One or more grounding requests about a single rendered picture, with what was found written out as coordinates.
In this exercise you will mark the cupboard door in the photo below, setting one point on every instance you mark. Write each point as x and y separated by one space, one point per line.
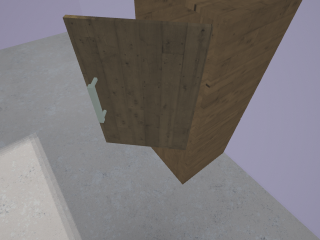
149 74

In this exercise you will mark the handle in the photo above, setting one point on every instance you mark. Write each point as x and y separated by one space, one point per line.
95 101

